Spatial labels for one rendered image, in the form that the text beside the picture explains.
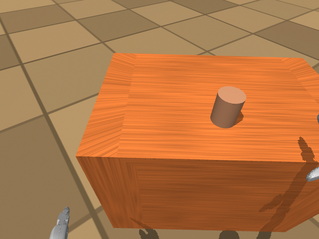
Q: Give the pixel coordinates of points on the can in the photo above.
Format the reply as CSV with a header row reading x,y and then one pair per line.
x,y
227,107

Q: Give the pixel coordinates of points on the right robot hand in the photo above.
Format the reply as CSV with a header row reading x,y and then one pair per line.
x,y
314,174

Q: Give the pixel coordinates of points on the left robot hand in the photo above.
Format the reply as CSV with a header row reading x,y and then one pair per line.
x,y
60,231

